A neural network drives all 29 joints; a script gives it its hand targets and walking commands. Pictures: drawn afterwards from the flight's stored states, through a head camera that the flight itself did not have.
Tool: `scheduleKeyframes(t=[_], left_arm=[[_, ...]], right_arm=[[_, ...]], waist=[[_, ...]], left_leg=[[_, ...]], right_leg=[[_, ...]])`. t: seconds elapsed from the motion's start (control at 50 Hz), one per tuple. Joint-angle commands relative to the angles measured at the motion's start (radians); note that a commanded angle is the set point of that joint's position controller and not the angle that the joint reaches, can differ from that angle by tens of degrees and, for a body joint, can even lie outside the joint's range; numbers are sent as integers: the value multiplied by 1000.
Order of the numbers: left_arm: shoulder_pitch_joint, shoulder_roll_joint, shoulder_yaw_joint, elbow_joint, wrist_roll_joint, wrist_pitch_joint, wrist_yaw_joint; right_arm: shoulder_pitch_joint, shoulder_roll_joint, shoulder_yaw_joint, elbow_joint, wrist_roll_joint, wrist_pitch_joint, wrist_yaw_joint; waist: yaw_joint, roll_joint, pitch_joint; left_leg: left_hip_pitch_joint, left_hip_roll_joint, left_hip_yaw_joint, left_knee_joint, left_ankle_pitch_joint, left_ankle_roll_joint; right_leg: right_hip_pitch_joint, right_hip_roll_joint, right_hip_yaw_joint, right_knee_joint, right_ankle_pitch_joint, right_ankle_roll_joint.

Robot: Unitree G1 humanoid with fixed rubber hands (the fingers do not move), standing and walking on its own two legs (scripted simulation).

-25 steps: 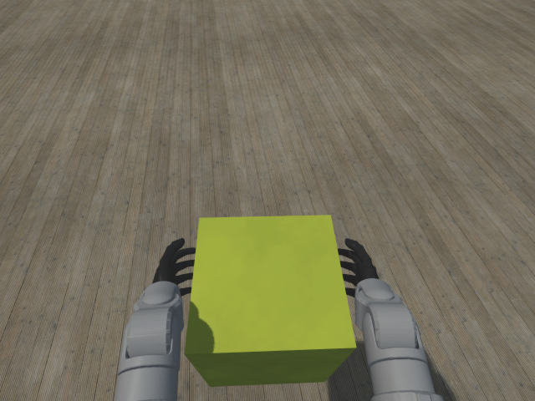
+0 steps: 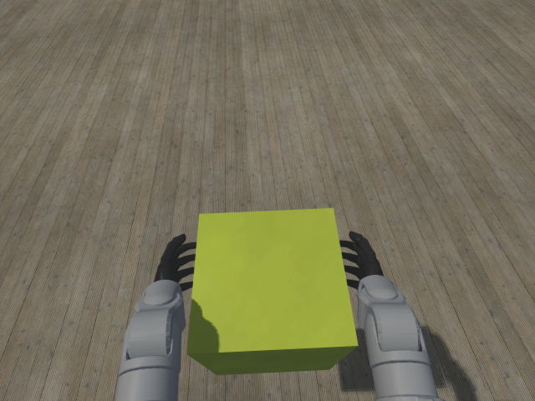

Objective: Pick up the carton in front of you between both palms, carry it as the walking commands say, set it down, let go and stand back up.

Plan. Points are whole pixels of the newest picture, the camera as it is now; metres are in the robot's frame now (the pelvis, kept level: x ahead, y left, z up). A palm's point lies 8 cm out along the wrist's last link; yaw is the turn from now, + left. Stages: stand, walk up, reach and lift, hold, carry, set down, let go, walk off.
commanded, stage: carry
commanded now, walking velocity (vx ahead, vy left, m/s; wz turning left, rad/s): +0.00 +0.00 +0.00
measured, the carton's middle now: (270, 298) +0.30 +0.00 -0.07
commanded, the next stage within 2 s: none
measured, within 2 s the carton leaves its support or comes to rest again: neither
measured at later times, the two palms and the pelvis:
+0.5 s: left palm (172, 223) +0.40 +0.16 +0.03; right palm (353, 220) +0.39 -0.14 +0.03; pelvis +0.10 +0.01 -0.01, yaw -1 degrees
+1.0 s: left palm (168, 238) +0.36 +0.16 +0.03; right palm (358, 235) +0.35 -0.14 +0.03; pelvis +0.07 +0.01 -0.01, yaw -1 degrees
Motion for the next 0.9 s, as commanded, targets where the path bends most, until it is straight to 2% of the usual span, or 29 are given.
scheduleKeyframes(t=[0.0, 0.02, 0.04, 0.06, 0.08, 0.1, 0.18, 0.26, 0.42, 0.52, 0.66, 0.88], left_arm=[[-419, -918, -640, -120, -270, -29, -241], [-416, -902, -644, -135, -267, -15, -236], [-402, -882, -636, -136, -258, 2, -231], [-389, -858, -620, -124, -242, 21, -225], [-392, -841, -604, -109, -227, 38, -220], [-400, -826, -587, -92, -215, 50, -219], [-406, -825, -536, -10, -181, 59, -221], [-432, -866, -518, 34, -185, 52, -231], [-454, -907, -558, -13, -218, 42, -237], [-434, -894, -568, -39, -219, 45, -231], [-447, -884, -563, -41, -214, 47, -228], [-484, -897, -528, 22, -199, 49, -237]], right_arm=[[-477, 921, 667, -152, 282, -60, 234], [-473, 910, 662, -162, 283, -45, 232], [-464, 898, 652, -161, 281, -25, 233], [-451, 875, 633, -145, 270, -7, 233], [-441, 855, 603, -115, 259, 5, 234], [-423, 844, 563, -75, 244, 12, 234], [-400, 843, 467, 33, 198, 13, 242], [-447, 875, 456, 57, 200, 7, 252], [-498, 916, 528, -17, 242, -1, 257], [-481, 904, 545, -39, 247, 2, 253], [-488, 890, 533, -31, 241, 3, 251], [-520, 903, 493, 30, 224, 6, 258]], waist=[[1, -167, -459], [2, -149, -446], [3, -113, -449], [13, -34, -443], [10, 33, -425], [6, 63, -409], [4, 30, -403], [4, -6, -408], [4, -36, -442], [4, -40, -448], [3, -32, -407], [3, -30, -348]], left_leg=[[207, 12, 34, -200, 268, 1], [259, 33, 31, -252, 339, 1], [332, 92, 1, -248, 381, 8], [344, 158, -58, -192, 538, 21], [302, 172, -66, -169, 580, 42], [279, 165, -61, -165, 595, 43], [284, 134, -38, -102, 752, 43], [288, 124, -29, -68, 810, 43], [281, 109, -18, -44, 753, 34], [272, 105, -16, -37, 684, 34], [249, 110, -21, -63, 557, 38], [221, 112, -34, -123, 406, 40]], right_leg=[[244, -197, 82, 5, 350, -30], [205, -181, 81, 22, 243, -5], [144, -176, 82, 51, 154, 17], [101, -128, 66, 64, 73, 48], [131, -109, 90, 49, 72, 63], [154, -118, 97, 60, 109, 69], [155, -118, 97, 123, 327, 75], [149, -109, 94, 143, 400, 80], [194, -114, 97, 154, 476, 79], [202, -121, 98, 157, 470, 71], [167, -123, 105, 131, 321, 61], [123, -123, 119, 76, 140, 53]])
